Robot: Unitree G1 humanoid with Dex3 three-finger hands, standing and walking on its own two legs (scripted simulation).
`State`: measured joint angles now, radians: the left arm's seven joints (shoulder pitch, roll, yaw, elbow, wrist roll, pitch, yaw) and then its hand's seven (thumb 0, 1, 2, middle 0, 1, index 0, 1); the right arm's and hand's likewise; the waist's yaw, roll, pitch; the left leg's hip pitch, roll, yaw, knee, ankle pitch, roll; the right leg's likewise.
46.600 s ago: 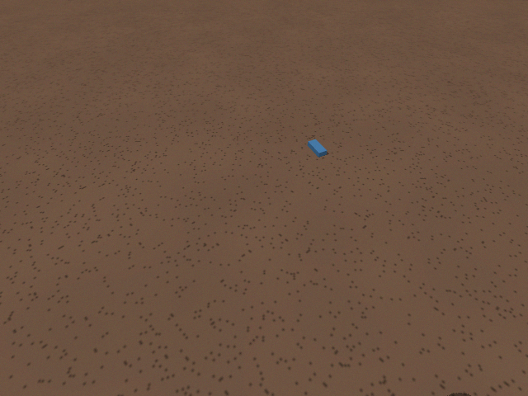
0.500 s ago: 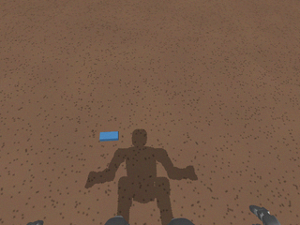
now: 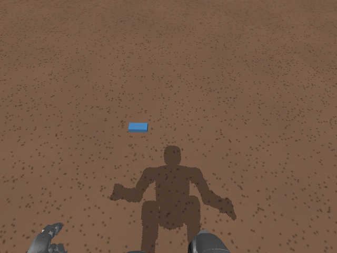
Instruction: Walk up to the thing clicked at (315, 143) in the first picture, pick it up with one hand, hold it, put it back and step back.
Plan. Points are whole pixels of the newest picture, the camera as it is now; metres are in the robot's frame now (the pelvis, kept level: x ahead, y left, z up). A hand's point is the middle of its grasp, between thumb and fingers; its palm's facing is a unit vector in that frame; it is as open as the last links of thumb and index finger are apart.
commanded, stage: step back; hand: left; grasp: from above
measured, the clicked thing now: (138, 127) +0.94 +0.21 -0.73
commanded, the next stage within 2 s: stand in 1.44 s
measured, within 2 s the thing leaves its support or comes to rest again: neither
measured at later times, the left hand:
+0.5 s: hand out of the picture -0.09 +0.26 -0.12, palm faces -0.02 -0.90 -0.43, open 7.4 cm
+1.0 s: hand out of the picture -0.05 +0.24 -0.13, palm faces +0.00 -0.93 -0.38, open 7.4 cm
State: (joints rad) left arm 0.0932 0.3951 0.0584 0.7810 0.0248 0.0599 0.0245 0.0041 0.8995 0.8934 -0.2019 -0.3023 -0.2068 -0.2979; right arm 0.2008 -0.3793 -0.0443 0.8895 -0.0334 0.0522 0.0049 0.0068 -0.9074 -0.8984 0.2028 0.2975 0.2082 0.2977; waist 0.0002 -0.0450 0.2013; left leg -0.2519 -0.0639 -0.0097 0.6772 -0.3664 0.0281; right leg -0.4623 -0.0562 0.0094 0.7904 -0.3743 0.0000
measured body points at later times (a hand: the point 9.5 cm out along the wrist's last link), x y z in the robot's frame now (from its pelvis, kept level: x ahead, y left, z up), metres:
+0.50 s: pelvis -0.15 -0.02 +0.01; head -0.13 -0.03 +0.46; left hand -0.09 +0.31 -0.10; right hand -0.08 -0.34 -0.12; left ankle -0.12 +0.13 -0.67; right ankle -0.14 -0.14 -0.72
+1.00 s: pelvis -0.13 -0.02 +0.01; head -0.13 -0.03 +0.46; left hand -0.05 +0.29 -0.10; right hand -0.08 -0.34 -0.12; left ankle -0.13 +0.11 -0.69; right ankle -0.11 -0.13 -0.72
